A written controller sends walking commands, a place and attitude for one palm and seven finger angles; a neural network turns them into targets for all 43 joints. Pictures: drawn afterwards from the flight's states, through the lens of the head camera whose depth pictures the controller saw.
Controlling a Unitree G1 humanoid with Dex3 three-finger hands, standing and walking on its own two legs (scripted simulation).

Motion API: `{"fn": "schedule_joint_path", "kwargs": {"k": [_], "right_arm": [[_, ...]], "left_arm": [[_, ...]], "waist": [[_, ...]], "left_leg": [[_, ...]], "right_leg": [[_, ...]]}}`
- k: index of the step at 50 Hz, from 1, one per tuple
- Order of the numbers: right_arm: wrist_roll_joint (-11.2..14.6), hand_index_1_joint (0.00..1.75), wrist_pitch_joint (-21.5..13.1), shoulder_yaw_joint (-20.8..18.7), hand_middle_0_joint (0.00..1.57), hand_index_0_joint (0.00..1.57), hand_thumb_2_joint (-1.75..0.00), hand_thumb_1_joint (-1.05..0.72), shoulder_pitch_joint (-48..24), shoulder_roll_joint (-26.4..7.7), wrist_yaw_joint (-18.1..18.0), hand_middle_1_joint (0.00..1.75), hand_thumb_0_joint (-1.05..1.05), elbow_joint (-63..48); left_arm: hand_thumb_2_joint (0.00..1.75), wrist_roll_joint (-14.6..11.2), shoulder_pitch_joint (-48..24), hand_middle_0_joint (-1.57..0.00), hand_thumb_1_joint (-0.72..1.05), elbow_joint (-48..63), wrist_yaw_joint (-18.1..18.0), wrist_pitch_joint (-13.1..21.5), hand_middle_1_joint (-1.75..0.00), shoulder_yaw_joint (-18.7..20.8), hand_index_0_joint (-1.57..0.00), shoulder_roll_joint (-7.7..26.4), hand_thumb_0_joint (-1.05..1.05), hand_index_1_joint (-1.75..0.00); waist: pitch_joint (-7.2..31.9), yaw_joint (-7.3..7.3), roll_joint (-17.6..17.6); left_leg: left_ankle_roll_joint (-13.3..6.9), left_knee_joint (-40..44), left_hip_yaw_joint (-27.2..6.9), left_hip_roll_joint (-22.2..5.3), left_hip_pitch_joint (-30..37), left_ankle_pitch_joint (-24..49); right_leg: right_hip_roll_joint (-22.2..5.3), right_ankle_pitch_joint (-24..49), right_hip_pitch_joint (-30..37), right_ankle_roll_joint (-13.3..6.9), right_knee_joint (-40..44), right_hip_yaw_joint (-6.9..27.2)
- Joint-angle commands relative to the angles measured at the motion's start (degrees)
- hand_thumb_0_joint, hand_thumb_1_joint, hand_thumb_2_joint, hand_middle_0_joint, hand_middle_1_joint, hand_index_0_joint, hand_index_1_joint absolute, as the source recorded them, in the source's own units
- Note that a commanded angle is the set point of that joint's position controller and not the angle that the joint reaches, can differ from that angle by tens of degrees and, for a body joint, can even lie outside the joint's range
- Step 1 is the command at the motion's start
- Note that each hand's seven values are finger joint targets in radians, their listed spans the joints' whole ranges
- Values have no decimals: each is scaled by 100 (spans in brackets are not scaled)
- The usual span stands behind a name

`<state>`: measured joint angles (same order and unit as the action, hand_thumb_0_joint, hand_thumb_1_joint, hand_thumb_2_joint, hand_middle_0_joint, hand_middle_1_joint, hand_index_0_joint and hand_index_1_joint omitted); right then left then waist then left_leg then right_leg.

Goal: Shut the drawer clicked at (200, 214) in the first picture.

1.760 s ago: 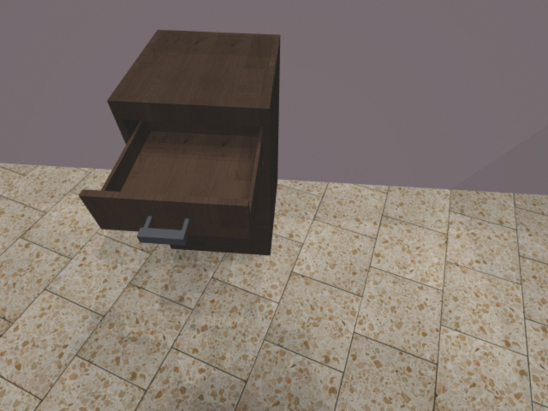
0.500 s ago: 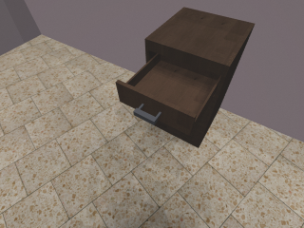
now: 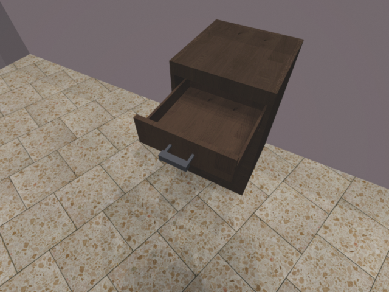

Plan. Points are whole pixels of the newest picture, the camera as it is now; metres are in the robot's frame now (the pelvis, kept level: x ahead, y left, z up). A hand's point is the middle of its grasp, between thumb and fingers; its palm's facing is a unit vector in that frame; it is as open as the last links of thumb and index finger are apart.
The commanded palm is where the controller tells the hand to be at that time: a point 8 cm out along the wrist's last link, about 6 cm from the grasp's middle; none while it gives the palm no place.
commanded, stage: stand and wait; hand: left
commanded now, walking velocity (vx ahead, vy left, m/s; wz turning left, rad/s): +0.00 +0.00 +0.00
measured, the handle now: (177, 156) +0.55 +0.08 -0.16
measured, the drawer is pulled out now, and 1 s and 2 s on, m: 0.28 0.28 0.28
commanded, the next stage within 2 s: look at it before walking up in 0.04 s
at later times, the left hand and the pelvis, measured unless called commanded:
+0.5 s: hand out of the picture -0.04 +0.16 -0.18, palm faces +0.06 -0.99 -0.15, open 7.4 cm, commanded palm none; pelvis -0.01 +0.01 +0.00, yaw +0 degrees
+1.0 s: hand out of the picture +0.00 +0.18 -0.18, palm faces +0.00 -0.98 -0.19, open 7.4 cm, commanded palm none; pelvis -0.02 +0.00 -0.01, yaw -5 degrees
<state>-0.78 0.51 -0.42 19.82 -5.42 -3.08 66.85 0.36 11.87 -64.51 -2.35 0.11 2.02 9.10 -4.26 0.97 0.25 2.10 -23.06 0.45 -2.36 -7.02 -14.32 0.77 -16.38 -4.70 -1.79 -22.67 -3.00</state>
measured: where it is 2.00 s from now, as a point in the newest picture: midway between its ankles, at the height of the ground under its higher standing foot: outside the picture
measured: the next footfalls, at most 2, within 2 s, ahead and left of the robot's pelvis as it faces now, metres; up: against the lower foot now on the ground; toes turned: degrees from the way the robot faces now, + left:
left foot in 1.74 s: +0.09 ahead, +0.08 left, +0.00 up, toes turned -23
right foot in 1.96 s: +0.07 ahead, -0.14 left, +0.00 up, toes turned -26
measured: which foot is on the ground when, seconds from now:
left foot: down 0.00-1.00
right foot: down 0.00-1.00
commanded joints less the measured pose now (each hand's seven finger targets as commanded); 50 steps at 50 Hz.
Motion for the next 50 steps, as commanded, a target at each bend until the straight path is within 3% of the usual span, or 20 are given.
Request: {"fn": "schedule_joint_path", "kwargs": {"k": [1, 9, 18, 25, 29, 39, 43, 47, 50], "right_arm": [[9, 30, -100, -112, 20, 20, -90, -90, 446, -502, -24, 30, 0, -163], [9, 30, -93, -115, 20, 20, -90, -90, 399, -466, -10, 30, 0, -170], [16, 30, -113, -100, 20, 20, -90, -90, 319, -490, -25, 30, 0, -196], [12, 30, -93, -93, 20, 20, -90, -90, 277, -503, -26, 30, 0, -220], [15, 30, -103, -101, 20, 20, -90, -90, 299, -520, -31, 30, 0, -227], [5, 30, -79, -106, 20, 20, -90, -90, 297, -503, -13, 30, 0, -219], [2, 30, 3, -246, 20, 20, -90, -90, 211, -634, -55, 30, 0, -331], [-4, 30, 75, -394, 20, 20, -90, -90, -28, -810, -80, 30, 0, -649], [-29, 30, 54, -471, 20, 20, -90, -90, -114, -1001, -96, 30, 0, -825]], "left_arm": [[90, -29, 608, -20, 90, 67, -20, 46, -30, 85, -20, 431, 0, -30], [90, -2, 721, -20, 90, 11, -18, 43, -30, 51, -20, 334, 0, -30], [90, 13, 891, -20, 90, -85, -18, 72, -30, 42, -20, 264, 0, -30], [90, 9, 940, -20, 90, -142, -9, 61, -30, 23, -20, 249, 0, -30], [90, 11, 921, -20, 90, -124, -12, 67, -30, 36, -20, 270, 0, -30], [90, 6, 827, -20, 90, -61, -10, 58, -30, 45, -20, 324, 0, -30], [90, 35, 664, -20, 90, 97, 15, -36, -30, 236, -20, 520, 0, -30], [90, 72, 435, -20, 90, 425, 85, -155, -30, 411, -20, 656, 0, -30], [90, 88, 182, -20, 90, 683, 151, -211, -30, 488, -20, 686, 0, -30]], "waist": [[16, -115, -27], [-210, -84, 63], [-88, -73, 68], [-218, -78, 70], [-40, -77, 102], [-166, -87, 11], [-61, -68, -62], [-85, -61, -110], [-53, -31, 361]], "left_leg": [[-237, 270, -129, -303, -132, 1485], [-274, 350, -157, -305, -130, 1183], [-297, 301, -160, -318, 32, 1307], [-281, 335, -179, -302, -57, 1123], [-277, 296, -157, -314, 13, 1282], [-246, 323, -161, -302, -134, 1113], [-220, -145, 85, -419, -92, 1023], [-227, -387, 192, -540, -219, 458], [-380, -158, -82, -884, -235, 251]], "right_leg": [[-616, 1767, -33, -77, 360, 328], [-564, 1159, -348, -43, 473, 409], [-582, 1248, -373, -33, 480, 420], [-566, 1085, -444, -35, 517, 450], [-579, 1287, -345, -39, 468, 432], [-583, 1164, -371, -44, 485, 434], [-604, 1684, -601, -133, 131, 646], [-511, 1360, -1112, -215, -174, 970], [-250, 1071, -1491, -158, -686, 900]]}}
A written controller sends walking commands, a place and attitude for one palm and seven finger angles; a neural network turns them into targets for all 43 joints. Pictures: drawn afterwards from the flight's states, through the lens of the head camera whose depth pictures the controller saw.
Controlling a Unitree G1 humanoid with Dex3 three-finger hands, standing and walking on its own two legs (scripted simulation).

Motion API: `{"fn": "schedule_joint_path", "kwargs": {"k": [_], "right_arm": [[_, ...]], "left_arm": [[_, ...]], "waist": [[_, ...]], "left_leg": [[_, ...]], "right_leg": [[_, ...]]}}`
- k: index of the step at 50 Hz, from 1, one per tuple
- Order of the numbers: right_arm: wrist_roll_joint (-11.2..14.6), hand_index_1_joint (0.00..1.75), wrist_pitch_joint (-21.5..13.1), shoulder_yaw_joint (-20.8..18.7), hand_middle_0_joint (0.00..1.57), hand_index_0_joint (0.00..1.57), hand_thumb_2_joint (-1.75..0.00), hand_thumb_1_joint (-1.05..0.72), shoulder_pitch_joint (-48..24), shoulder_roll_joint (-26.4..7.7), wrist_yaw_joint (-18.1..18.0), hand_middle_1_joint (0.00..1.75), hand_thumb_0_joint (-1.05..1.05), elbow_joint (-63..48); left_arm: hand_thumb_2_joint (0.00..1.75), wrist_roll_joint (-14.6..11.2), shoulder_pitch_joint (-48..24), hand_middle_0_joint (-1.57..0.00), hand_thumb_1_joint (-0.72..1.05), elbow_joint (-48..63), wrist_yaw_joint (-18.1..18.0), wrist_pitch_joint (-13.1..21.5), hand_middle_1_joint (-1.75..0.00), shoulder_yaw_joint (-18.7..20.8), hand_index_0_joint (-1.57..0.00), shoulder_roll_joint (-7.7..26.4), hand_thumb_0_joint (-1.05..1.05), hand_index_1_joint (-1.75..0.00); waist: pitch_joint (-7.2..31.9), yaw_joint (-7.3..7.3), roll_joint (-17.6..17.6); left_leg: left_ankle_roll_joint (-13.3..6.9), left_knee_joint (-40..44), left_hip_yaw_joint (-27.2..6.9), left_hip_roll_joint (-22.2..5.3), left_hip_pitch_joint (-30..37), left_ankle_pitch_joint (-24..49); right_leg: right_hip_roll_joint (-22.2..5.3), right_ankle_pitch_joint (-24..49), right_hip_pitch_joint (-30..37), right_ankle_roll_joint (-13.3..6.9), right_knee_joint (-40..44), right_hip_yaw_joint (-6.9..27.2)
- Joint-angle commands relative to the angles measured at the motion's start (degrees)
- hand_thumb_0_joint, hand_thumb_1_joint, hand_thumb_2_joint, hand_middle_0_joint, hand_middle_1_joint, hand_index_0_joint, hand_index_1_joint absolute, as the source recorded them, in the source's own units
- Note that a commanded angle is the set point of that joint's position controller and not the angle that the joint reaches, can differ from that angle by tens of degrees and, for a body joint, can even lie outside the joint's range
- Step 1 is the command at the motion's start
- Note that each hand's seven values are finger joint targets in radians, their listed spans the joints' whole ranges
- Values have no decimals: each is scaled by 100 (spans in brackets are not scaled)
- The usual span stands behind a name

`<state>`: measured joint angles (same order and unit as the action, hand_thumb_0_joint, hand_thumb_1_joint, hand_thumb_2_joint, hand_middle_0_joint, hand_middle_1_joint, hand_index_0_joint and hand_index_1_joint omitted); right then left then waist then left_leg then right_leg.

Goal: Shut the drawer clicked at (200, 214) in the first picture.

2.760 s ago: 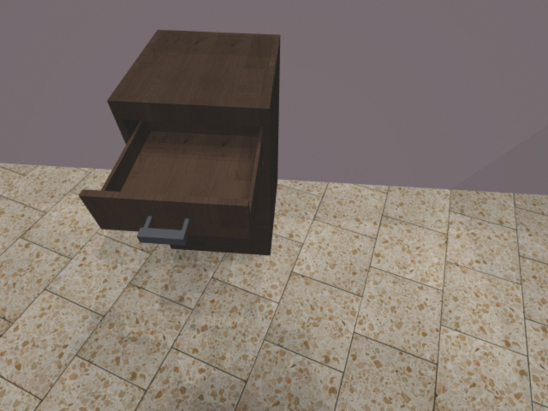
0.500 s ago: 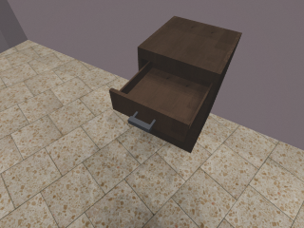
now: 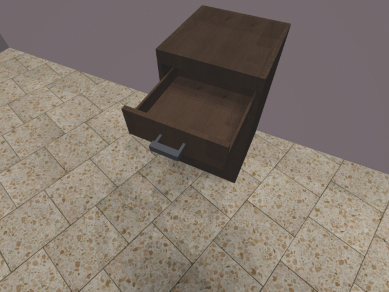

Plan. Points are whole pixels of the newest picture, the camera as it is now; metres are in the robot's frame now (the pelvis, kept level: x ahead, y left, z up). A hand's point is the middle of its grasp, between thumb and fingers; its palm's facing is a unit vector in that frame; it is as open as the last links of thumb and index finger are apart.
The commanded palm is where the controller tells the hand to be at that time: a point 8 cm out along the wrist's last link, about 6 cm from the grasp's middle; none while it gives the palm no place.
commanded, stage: turn to face it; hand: left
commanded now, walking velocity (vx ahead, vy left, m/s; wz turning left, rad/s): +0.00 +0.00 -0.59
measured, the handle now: (168, 146) +0.56 +0.13 -0.16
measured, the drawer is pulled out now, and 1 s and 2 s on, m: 0.28 0.28 0.28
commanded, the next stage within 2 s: take the last steps up to it in 0.58 s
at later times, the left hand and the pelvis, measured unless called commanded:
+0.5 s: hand out of the picture +0.09 +0.14 -0.15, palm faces -0.15 -0.95 -0.27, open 7.4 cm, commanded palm none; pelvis +0.00 -0.05 +0.01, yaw -14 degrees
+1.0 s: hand (155, 265) +0.20 +0.11 -0.17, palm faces -0.28 -0.93 -0.23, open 7.4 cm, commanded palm none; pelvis +0.07 -0.05 +0.00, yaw -18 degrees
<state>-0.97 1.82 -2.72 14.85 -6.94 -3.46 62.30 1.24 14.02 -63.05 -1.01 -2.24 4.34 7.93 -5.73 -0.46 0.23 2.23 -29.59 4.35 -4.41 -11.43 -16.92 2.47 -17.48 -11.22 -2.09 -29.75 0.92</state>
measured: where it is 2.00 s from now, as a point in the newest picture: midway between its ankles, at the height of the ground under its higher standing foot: outside the picture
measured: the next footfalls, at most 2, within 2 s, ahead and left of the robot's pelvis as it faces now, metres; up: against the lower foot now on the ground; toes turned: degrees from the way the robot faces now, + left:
left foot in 0.74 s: +0.10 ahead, +0.08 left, +0.00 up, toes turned -18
right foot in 0.96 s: +0.10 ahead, -0.14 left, +0.00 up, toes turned -22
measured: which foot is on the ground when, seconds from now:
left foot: down 0.00-0.18, up 0.20-0.72, down 0.74-0.98, up 1.00-1.00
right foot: down 0.00-0.74, up 0.76-0.94, down 0.96-1.00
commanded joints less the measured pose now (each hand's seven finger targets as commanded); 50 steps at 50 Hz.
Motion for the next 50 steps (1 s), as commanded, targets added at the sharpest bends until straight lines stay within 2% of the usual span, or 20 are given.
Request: {"fn": "schedule_joint_path", "kwargs": {"k": [1, 4, 8, 9, 10, 11, 15, 21, 26, 34, 35, 37, 38, 39, 43, 46, 47, 48, 49, 50], "right_arm": [[-19, 30, -92, -271, 20, 20, -90, -90, 370, -969, -66, 30, 0, -430], [-100, 30, -138, -298, 20, 20, -90, -90, 399, -1214, -61, 30, 0, -599], [-59, 30, -98, -286, 20, 20, -90, -90, -442, -1324, -34, 30, 0, -945], [42, 30, -60, -255, 20, 20, -90, -90, -491, -999, 20, 30, 0, -1117], [52, 30, 2, -256, 20, 20, -90, -90, -670, -994, 48, 30, 0, -1256], [34, 30, 63, -291, 20, 20, -90, -90, -732, -1057, 34, 30, 0, -1132], [13, 30, 22, -231, 20, 20, -90, -90, -684, -920, 91, 30, 0, -1054], [52, 30, 49, -215, 20, 20, -90, -90, -952, -947, 62, 30, 0, -1102], [71, 30, 23, -196, 20, 20, -90, -90, -1154, -923, 59, 30, 0, -1208], [103, 30, -114, -134, 20, 20, -90, -90, -482, -834, 33, 30, 0, -1092], [81, 30, -170, -129, 20, 20, -90, -90, -237, -881, 29, 30, 0, -1009], [-25, 30, -241, -191, 20, 20, -90, -90, 87, -1465, 22, 30, 0, -985], [-97, 30, -198, -148, 20, 20, -90, -90, 158, -1436, 26, 30, 0, -990], [-128, 30, -233, -75, 20, 20, -90, -90, 249, -1265, 15, 30, 0, -899], [-128, 30, -271, -2, 20, 20, -90, -90, 334, -1093, 38, 30, 0, -739], [-26, 30, -252, -4, 20, 20, -90, -90, 361, -1093, 82, 30, 0, -565], [34, 30, -287, 5, 20, 20, -90, -90, 374, -940, 125, 30, 0, -581], [40, 30, -284, 8, 20, 20, -90, -90, 357, -807, 163, 30, 0, -696], [-7, 30, -254, -46, 20, 20, -90, -90, 112, -936, 197, 30, 0, -765], [-26, 30, -208, -96, 20, 20, -90, -90, -84, -944, 203, 30, 0, -726]], "left_arm": [[90, 5, -93, -20, 90, 631, 40, 15, -30, 269, -20, 745, 0, -30], [90, 3, -449, -20, 90, 899, 114, -44, -30, 278, -20, 555, 0, -30], [90, 26, 520, -20, 90, 738, 167, 40, -30, 337, -20, 716, 0, -30], [90, 108, 816, -20, 90, 664, 100, 111, -30, 449, -20, 1400, 0, -30], [90, 27, 841, -20, 90, 649, 41, 80, -30, 446, -20, 1694, 0, -30], [90, 17, 579, -20, 90, 772, -2, 54, -30, 404, -20, 1472, 0, -30], [90, 35, -126, -20, 90, 1042, -57, 103, -30, 316, -20, 1220, 0, -30], [90, 12, 275, -20, 90, 978, -66, 118, -30, 311, -20, 1227, 0, -30], [90, 47, 313, -20, 90, 1031, -80, 134, -30, 306, -20, 1217, 0, -30], [90, -8, -35, -20, 90, 1054, -62, 151, -30, 295, -20, 1226, 0, -30], [90, -46, -68, -20, 90, 1044, -57, 183, -30, 255, -20, 1139, 0, -30], [90, -57, 129, -20, 90, 1073, -13, 229, -30, 152, -20, 721, 0, -30], [90, -46, -4, -20, 90, 1124, -5, 265, -30, 102, -20, 698, 0, -30], [90, -7, -302, -20, 90, 1078, 17, 223, -30, 81, -20, 684, 0, -30], [90, -34, -543, -20, 90, 984, 101, 252, -30, -27, -20, 486, 0, -30], [90, -10, 6, -20, 90, 743, 116, 279, -30, 17, -20, 578, 0, -30], [90, 16, 310, -20, 90, 653, 79, 333, -30, 80, -20, 880, 0, -30], [90, 35, 758, -20, 90, 516, 38, 356, -30, 195, -20, 1396, 0, -30], [90, 28, 920, -20, 90, 500, 36, 335, -30, 213, -20, 1619, 0, -30], [90, 29, 711, -20, 90, 534, -7, 346, -30, 192, -20, 1453, 0, -30]], "waist": [[149, 128, 669], [262, 208, 1371], [577, -462, 381], [562, -541, -1508], [468, -568, -1741], [341, -453, -1229], [609, -109, -513], [708, -236, -679], [594, -227, -510], [838, 123, -355], [915, 215, -189], [972, 155, 1328], [651, 189, 1157], [443, 259, 1419], [531, 130, 837], [570, -145, 392], [590, -292, -279], [531, -416, -1225], [331, -560, -1076], [-41, -510, -1157]], "left_leg": [[-519, 675, -679, -933, 291, 519], [-1226, 1274, -1250, -1987, 287, 1391], [-511, -522, -1, -1170, -305, 1782], [-49, -2009, 599, -194, -1489, -368], [67, -3067, -8, 180, -1988, -2058], [23, -3607, -582, 94, -2045, -1697], [87, -3402, -642, 52, -1912, -839], [132, -2878, -674, 233, -2036, -566], [68, -2408, -725, 273, -1821, -696], [-114, -72, -649, 396, -229, 75], [-203, 533, -715, 232, 446, 676], [-1115, 962, -2376, -1413, 1285, 1876], [-1545, 1262, -2674, -1812, 864, 1558], [-1568, 1397, -2699, -1573, 842, 2063], [-1248, 993, -1380, -946, 852, 3475], [-779, 524, -834, -379, -10, 1775], [-510, 45, -579, 11, -793, 691], [-225, -759, -74, 508, -1703, -855], [-168, -1654, -208, 413, -1944, -1848], [-189, -2209, -553, 219, -2102, -1611]], "right_leg": [[-257, 1010, -1025, -72, -376, 381], [-172, -1352, -1394, 94, -2196, -151], [-315, 483, 261, 73, 154, -291], [-1522, 1873, 904, -278, 1316, 1675], [-2309, 2760, 726, -911, 1390, 2574], [-2068, 1860, 346, -1016, 1447, 2645], [-1526, 2253, 535, -1033, 1040, 1933], [-1304, 3209, 1224, -680, 1015, 1871], [-1388, 3271, 1023, -908, 1042, 2127], [-1113, 3369, 490, -721, 564, 2000], [-944, 2960, 114, -483, 397, 1787], [76, -206, -1095, 47, -707, 619], [134, -1612, -1368, 156, -1422, 248], [54, -1614, -1532, 161, -1978, 237], [-248, -1208, -895, 78, -1309, -167], [-172, 318, 674, 62, 462, -400], [-720, 455, 1523, -124, 941, 470], [-1992, 266, 1944, -607, 1460, 1950], [-2644, -92, 1567, -1145, 1734, 2611], [-2524, -11, 1057, -1282, 1777, 2608]]}}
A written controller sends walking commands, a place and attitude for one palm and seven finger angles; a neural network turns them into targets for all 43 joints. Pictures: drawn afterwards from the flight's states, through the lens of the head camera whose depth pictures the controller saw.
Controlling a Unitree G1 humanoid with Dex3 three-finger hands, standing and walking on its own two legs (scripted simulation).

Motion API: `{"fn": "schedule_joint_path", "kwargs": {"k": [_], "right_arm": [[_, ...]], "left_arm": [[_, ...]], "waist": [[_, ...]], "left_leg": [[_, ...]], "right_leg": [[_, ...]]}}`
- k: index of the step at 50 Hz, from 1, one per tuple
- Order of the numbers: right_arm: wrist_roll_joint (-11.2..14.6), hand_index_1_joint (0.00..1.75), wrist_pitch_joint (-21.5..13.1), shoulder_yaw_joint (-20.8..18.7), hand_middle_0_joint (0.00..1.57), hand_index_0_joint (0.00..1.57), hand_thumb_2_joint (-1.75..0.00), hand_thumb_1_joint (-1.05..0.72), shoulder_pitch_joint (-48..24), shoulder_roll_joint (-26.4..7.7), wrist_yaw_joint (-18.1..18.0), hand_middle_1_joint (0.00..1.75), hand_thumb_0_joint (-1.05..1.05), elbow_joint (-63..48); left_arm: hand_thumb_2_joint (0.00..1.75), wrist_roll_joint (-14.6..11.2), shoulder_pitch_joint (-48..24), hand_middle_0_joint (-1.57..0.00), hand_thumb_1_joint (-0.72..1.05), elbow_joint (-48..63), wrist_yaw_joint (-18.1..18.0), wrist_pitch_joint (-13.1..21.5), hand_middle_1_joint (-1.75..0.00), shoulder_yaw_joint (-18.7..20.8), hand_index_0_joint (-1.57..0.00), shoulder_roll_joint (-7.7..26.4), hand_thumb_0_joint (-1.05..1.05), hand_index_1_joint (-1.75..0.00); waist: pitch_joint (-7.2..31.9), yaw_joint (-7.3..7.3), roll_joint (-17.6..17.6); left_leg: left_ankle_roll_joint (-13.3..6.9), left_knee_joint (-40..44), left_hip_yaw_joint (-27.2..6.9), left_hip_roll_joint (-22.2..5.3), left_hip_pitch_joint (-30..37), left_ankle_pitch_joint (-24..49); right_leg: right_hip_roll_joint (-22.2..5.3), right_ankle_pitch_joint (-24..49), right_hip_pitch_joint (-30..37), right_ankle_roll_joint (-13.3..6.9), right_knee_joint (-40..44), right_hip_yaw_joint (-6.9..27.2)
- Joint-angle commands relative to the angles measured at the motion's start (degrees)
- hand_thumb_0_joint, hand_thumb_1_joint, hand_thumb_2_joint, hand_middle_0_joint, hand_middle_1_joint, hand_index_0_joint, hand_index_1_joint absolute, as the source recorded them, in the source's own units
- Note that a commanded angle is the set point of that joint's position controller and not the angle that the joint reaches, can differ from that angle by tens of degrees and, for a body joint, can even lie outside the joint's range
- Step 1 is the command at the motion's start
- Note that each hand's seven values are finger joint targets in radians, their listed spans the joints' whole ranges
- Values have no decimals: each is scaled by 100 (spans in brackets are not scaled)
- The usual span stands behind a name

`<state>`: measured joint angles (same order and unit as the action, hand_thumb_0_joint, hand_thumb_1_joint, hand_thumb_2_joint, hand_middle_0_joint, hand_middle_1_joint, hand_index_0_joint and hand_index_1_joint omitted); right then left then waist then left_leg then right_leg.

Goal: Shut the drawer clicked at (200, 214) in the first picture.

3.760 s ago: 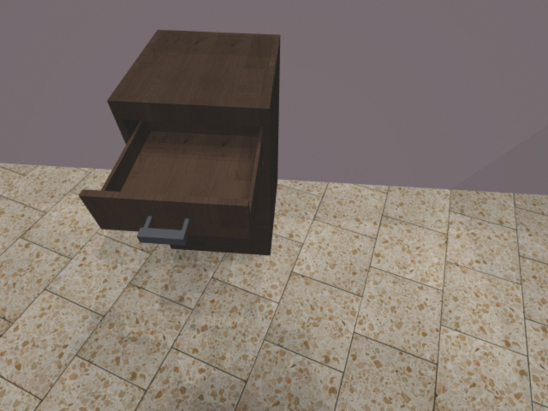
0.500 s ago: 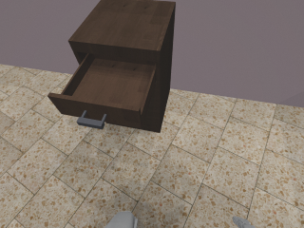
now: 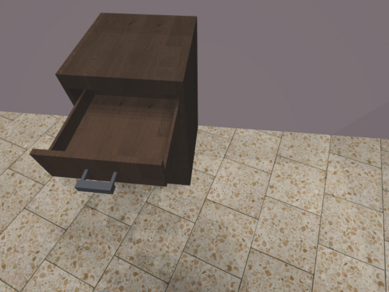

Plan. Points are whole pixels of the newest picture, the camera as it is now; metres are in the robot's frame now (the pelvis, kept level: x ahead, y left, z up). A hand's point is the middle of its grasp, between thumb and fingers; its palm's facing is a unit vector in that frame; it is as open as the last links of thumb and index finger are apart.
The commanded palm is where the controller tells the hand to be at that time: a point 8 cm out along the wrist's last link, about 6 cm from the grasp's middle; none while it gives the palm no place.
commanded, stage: come to a stop and stand still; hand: left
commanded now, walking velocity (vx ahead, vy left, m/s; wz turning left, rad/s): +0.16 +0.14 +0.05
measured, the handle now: (98, 180) +0.41 +0.32 -0.15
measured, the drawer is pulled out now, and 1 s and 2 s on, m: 0.28 0.28 0.28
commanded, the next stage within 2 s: look again from close up in 1.42 s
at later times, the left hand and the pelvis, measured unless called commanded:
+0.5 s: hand out of the picture +0.08 +0.20 -0.17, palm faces +0.04 -0.96 -0.26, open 7.4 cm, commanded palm none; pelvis +0.06 +0.01 +0.00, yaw +0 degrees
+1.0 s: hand out of the picture +0.06 +0.23 -0.18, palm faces +0.01 -0.98 -0.19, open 7.4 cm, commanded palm none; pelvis +0.04 +0.06 +0.00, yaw -1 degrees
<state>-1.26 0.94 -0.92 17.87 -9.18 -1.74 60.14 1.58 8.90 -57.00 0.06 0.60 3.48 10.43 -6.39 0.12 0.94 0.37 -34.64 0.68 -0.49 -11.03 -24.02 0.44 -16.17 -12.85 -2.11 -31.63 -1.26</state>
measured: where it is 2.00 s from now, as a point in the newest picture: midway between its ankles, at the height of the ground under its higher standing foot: outside the picture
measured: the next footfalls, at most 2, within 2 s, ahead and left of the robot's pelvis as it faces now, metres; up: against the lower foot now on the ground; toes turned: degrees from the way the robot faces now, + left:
left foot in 0.22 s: +0.10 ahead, +0.14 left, +0.00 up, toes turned +1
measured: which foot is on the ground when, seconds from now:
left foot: up 0.00-0.20, down 0.22-1.00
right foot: down 0.00-1.00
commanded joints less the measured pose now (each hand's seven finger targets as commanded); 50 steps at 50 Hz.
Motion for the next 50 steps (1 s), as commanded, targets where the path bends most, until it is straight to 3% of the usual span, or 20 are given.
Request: {"fn": "schedule_joint_path", "kwargs": {"k": [1, 3, 9, 11, 12, 14, 16, 20, 22, 24, 26, 31, 34, 35, 36, 38, 41, 43, 46, 50], "right_arm": [[6, 30, -111, -284, 20, 20, -90, -90, -343, -631, 46, 30, 0, -481], [16, 30, -125, -252, 20, 20, -90, -90, -148, -423, 104, 30, 0, -361], [49, 30, -167, -140, 20, 20, -90, -90, 426, -168, 71, 30, 0, -29], [22, 30, -218, -242, 20, 20, -90, -90, 713, -777, -21, 30, 0, 24], [14, 30, -138, -293, 20, 20, -90, -90, 743, -921, -37, 30, 0, -5], [43, 30, -107, -244, 20, 20, -90, -90, 481, -863, -135, 30, 0, -8], [23, 30, -42, -284, 20, 20, -90, -90, 378, -935, -183, 30, 0, -56], [38, 30, 46, -425, 20, 20, -90, -90, -159, -1071, -198, 30, 0, -271], [101, 30, 100, -380, 20, 20, -90, -90, -452, -709, -107, 30, 0, -485], [70, 30, 237, -356, 20, 20, -90, -90, -811, -511, -23, 30, 0, -486], [86, 30, 210, -324, 20, 20, -90, -90, -719, -421, -5, 30, 0, -379], [100, 30, 50, -231, 20, 20, -90, -90, -609, -424, -9, 30, 0, -289], [36, 30, -67, -220, 20, 20, -90, -90, -305, -668, -48, 30, 0, -100], [29, 30, -43, -209, 20, 20, -90, -90, -272, -716, -34, 30, 0, -85], [116, 30, -167, -225, 20, 20, -90, -90, -993, -853, 24, 30, 0, -595], [82, 30, -114, -129, 20, 20, -90, -90, -768, -361, 52, 30, 0, -890], [95, 30, -99, -92, 20, 20, -90, -90, -285, -338, 54, 30, 0, -704], [21, 30, -152, -109, 20, 20, -90, -90, -109, -705, 43, 30, 0, -649], [24, 30, -142, -57, 20, 20, -90, -90, -374, -742, 31, 30, 0, -741], [8, 30, -172, -75, 20, 20, -90, -90, -247, -787, 36, 30, 0, -739]], "left_arm": [[90, -2, 995, -20, 90, -14, -142, 50, -30, 263, -20, 1056, 0, -30], [90, 21, 790, -20, 90, 42, -161, 80, -30, 261, -20, 879, 0, -30], [90, -62, 561, -20, 90, -113, -200, 46, -30, 171, -20, 708, 0, -30], [90, -97, 903, -20, 90, -116, -268, -38, -30, 61, -20, 352, 0, -30], [90, -43, 930, -20, 90, -143, -308, -68, -30, 7, -20, 255, 0, -30], [90, -100, 985, -20, 90, -206, -278, -150, -30, 29, -20, 267, 0, -30], [90, -141, 873, -20, 90, -183, -256, -191, -30, 67, -20, 356, 0, -30], [90, -63, 1087, -20, 90, -134, -198, -189, -30, 134, -20, 369, 0, -30], [90, 27, 1071, -20, 90, -61, -223, -148, -30, 175, -20, 787, 0, -30], [90, 10, 805, -20, 90, -55, -231, -89, -30, 104, -20, 824, 0, -30], [90, 15, 552, -20, 90, -57, -238, -45, -30, 59, -20, 728, 0, -30], [90, -42, 734, -20, 90, -183, -256, 14, -30, 81, -20, 800, 0, -30], [90, -107, 659, -20, 90, -147, -266, -4, -30, 51, -20, 571, 0, -30], [90, -59, 637, -20, 90, -148, -303, -30, -30, 31, -20, 491, 0, -30], [90, -41, 1624, -20, 90, -317, -480, 239, -30, -16, -20, 614, 0, -30], [90, -10, 1376, -20, 90, -36, -452, 262, -30, -47, -20, 831, 0, -30], [90, -63, 925, -20, 90, 203, -394, 155, -30, -141, -20, 787, 0, -30], [90, -110, 975, -20, 90, 249, -382, 30, -30, -153, -20, 567, 0, -30], [90, -43, 1101, -20, 90, 142, -333, -54, -30, -232, -20, 422, 0, -30], [90, -46, 1160, -20, 90, 132, -253, -63, -30, -256, -20, 403, 0, -30]], "waist": [[-198, -437, -1283], [69, -263, -961], [378, 89, -687], [883, 51, 715], [661, 132, 486], [630, 48, 1373], [828, 117, 1525], [1131, -87, 585], [864, -92, -965], [327, -178, -1227], [283, -20, -887], [577, -86, -829], [820, -48, -103], [756, -38, -90], [950, -487, -425], [1183, -73, -829], [1219, 188, -352], [983, 30, 395], [16, -64, 358], [133, -45, 201]], "left_leg": [[-12, -1930, -282, -269, -2305, -624], [16, -1648, -160, -365, -2007, -342], [107, 869, 323, -58, 54, 1971], [-471, 794, -706, -1245, 855, 5168], [-610, 897, -721, -1505, 562, 5106], [-832, 1077, -910, -1624, 550, 6382], [-981, 1085, -924, -1749, 969, 7019], [-794, 598, -565, -1551, 708, 5288], [-92, 59, 174, -567, -419, 2099], [71, -1200, -62, -89, -819, -603], [55, -1615, -247, -118, -1028, -415], [98, 435, 19, -64, -492, 406], [-169, 893, -264, -716, 776, 3651], [-217, 821, -242, -840, 619, 3627], [-71, -762, 255, -533, -115, 2365], [-167, -932, 26, -149, -1376, -173], [-101, 514, 157, 20, -169, 1123], [-406, 638, -545, -790, 14, 3171], [-497, 1008, -769, -711, -741, 1767], [-496, 1583, -928, -695, -822, 346]], "right_leg": [[-2200, 279, 1102, -1274, 1885, 2494], [-1963, 1354, 1102, -1092, 1684, 1546], [-1018, 2766, 328, -276, 655, 204], [-431, 542, -154, 182, 43, -144], [-203, -606, -104, 190, -97, -170], [-184, -1002, -98, 241, -521, -276], [-200, -1565, -368, 194, -928, -128], [-206, -147, 61, 140, 252, -42], [-1134, 2260, 560, -90, 1148, 970], [-1914, 2896, 10, -723, 1444, 1475], [-1710, 3304, 281, -942, 1214, 1180], [-1461, 4174, 1100, -675, 712, 841], [-823, 2801, 379, -49, 524, 348], [-689, 1949, 364, 3, 736, 303], [-1200, 5097, 713, 437, 929, 1086], [-1853, 7186, 1665, -223, 312, 1340], [-1205, 4639, 892, -367, 21, 568], [-607, 1574, 241, -14, 19, 187], [-369, -116, -128, 15, 488, 183], [-349, -163, -71, 30, 461, 121]]}}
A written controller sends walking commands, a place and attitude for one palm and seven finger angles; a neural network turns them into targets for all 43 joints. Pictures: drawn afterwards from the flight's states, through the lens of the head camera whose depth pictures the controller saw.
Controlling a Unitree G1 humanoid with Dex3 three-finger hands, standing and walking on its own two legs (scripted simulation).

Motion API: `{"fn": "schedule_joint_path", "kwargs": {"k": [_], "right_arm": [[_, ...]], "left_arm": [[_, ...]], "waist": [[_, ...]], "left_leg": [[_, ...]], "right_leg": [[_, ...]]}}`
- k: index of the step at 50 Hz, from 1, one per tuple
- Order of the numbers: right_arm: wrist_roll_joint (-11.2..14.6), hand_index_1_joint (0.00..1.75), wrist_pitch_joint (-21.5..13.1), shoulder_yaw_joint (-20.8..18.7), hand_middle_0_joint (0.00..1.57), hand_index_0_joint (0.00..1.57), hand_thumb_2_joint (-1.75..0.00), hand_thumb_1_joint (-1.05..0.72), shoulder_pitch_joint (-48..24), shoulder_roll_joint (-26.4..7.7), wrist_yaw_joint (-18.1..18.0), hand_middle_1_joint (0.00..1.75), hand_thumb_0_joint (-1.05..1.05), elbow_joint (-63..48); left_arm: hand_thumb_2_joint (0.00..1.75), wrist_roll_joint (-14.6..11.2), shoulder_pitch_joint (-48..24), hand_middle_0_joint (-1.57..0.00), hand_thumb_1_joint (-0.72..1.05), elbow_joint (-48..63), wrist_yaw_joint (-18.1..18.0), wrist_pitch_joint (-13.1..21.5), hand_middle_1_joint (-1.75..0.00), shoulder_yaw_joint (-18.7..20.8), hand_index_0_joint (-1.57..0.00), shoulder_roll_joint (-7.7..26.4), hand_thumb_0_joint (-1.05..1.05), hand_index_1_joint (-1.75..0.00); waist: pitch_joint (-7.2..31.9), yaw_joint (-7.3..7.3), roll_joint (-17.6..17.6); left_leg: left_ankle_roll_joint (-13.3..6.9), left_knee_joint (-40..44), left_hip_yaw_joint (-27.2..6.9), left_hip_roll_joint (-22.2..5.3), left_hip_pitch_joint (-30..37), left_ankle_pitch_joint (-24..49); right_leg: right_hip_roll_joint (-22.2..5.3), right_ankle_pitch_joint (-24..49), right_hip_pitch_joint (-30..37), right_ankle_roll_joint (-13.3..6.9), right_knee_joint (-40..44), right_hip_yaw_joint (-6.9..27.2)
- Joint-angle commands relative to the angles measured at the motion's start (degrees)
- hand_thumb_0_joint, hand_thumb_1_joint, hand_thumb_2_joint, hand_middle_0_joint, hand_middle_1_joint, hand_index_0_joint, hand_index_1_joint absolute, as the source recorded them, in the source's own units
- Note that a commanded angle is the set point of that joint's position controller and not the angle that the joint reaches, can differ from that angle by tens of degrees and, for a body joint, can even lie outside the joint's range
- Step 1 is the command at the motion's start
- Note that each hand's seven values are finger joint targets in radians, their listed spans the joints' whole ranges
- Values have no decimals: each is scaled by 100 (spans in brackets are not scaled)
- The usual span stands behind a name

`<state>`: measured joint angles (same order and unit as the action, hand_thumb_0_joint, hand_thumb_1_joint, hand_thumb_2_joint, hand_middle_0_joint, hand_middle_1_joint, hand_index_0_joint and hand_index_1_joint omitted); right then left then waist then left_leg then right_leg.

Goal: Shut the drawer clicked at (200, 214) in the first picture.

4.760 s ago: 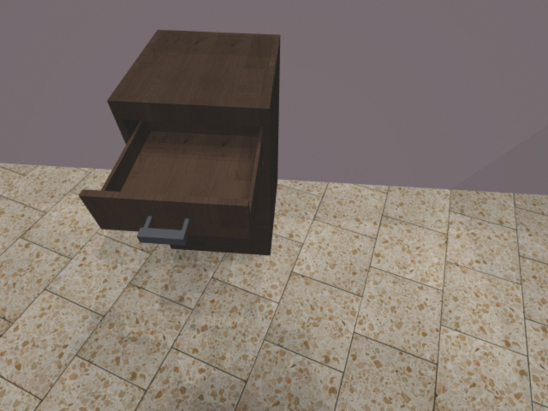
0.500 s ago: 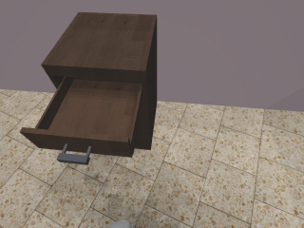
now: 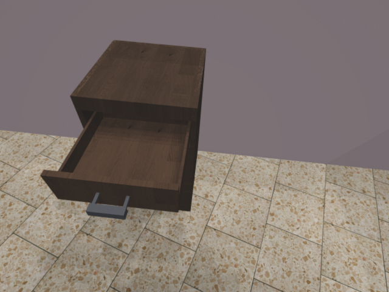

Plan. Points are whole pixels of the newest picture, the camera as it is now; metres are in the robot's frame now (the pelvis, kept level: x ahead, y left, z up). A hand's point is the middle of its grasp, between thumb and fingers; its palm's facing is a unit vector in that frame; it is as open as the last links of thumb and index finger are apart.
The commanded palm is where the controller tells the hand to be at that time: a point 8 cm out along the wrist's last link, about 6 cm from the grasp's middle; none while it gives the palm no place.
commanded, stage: come to a stop and stand still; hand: left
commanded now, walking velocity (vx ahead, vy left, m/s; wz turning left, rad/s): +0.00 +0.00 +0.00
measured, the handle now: (109, 204) +0.37 +0.27 -0.15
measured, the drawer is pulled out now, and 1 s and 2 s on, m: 0.28 0.28 0.28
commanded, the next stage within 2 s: look again from close up in 0.42 s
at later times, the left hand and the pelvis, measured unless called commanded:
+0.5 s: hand out of the picture -0.05 +0.18 -0.17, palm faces +0.01 -0.99 -0.17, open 7.4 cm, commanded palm none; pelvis -0.02 +0.01 +0.01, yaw -1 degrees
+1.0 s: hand out of the picture -0.03 +0.13 -0.17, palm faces +0.01 -0.99 -0.14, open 7.4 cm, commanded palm none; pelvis -0.01 -0.02 +0.01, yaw -1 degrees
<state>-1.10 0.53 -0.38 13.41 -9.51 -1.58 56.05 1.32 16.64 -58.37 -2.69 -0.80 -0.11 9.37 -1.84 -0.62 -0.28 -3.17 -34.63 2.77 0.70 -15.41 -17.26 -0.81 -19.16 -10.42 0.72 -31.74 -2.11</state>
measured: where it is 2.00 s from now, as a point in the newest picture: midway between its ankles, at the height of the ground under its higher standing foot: outside the picture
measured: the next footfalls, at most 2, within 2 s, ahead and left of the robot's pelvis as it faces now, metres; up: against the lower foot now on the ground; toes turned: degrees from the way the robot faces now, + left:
left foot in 1.92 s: +0.15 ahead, +0.21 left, +0.00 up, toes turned +2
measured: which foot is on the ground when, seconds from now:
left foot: down 0.00-1.00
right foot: down 0.00-1.00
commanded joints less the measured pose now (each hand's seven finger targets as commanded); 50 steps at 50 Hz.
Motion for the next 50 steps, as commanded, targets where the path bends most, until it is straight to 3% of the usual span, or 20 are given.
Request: {"fn": "schedule_joint_path", "kwargs": {"k": [1, 2, 4, 7, 11, 15, 23, 37, 40, 50], "right_arm": [[-8, 30, -135, -131, 20, 20, -90, -90, 215, -777, 26, 30, 0, -315], [-11, 30, -153, -133, 20, 20, -90, -90, 269, -816, 26, 30, 0, -298], [-5, 30, -169, -131, 20, 20, -90, -90, 294, -840, 18, 30, 0, -249], [7, 30, -201, -115, 20, 20, -90, -90, 350, -806, 17, 30, 0, -147], [15, 30, -203, -90, 20, 20, -90, -90, 446, -756, 21, 30, 0, 39], [29, 30, -215, -71, 20, 20, -90, -90, 528, -711, 19, 30, 0, 228], [49, 30, -203, -49, 20, 20, -90, -90, 619, -580, 26, 30, 0, 499], [73, 30, -192, -11, 20, 20, -90, -90, 695, -305, 21, 30, 0, 709], [64, 30, -206, -4, 20, 20, -90, -90, 692, -283, 11, 30, 0, 723], [67, 30, -208, 17, 20, 20, -90, -90, 745, -222, -3, 30, 0, 750]], "left_arm": [[90, -15, 385, -20, 90, 265, 36, 73, -30, 94, -20, 495, 0, -30], [90, -2, 383, -20, 90, 269, 54, 69, -30, 96, -20, 499, 0, -30], [90, 0, 457, -20, 90, 227, 70, 69, -30, 91, -20, 476, 0, -30], [90, 2, 535, -20, 90, 143, 87, 91, -30, 77, -20, 465, 0, -30], [90, -12, 640, -20, 90, 3, 84, 121, -30, 48, -20, 432, 0, -30], [90, -13, 729, -20, 90, -133, 73, 136, -30, 30, -20, 390, 0, -30], [90, -20, 868, -20, 90, -341, 39, 169, -30, -9, -20, 275, 0, -30], [90, -29, 892, -20, 90, -444, 5, 241, -30, -23, -20, 180, 0, -30], [90, -38, 898, -20, 90, -445, 5, 249, -30, -22, -20, 143, 0, -30], [90, -48, 832, -20, 90, -420, 8, 263, -30, 3, -20, 139, 0, -30]], "waist": [[-349, 29, 289], [-291, 37, 478], [-222, 7, 370], [-130, -13, 388], [-175, 5, 106], [-235, 2, 234], [-350, 17, 91], [-370, 62, -154], [-316, 58, 19], [-249, 43, -18]], "left_leg": [[-138, 1743, -1187, -815, -453, -670], [-158, 1900, -1282, -850, -436, -776], [-194, 2064, -1396, -914, -415, -991], [-168, 2141, -1338, -873, -319, -925], [-112, 2101, -1232, -810, -302, -897], [-81, 2151, -1171, -796, -242, -818], [-42, 2034, -1019, -710, -186, -646], [40, 1549, -652, -585, 76, 66], [49, 1486, -604, -586, 167, 286], [77, 1368, -540, -596, 203, 658]], "right_leg": [[-230, 106, -321, -244, 462, 185], [-202, 123, -320, -237, 374, 143], [-200, 137, -308, -228, 356, 122], [-265, 231, -281, -231, 468, 162], [-329, 272, -271, -241, 651, 263], [-357, 322, -311, -225, 709, 277], [-402, 359, -386, -212, 840, 379], [-465, 321, -592, -259, 1091, 632], [-468, 498, -575, -270, 1073, 651], [-456, 742, -393, -286, 1092, 640]]}}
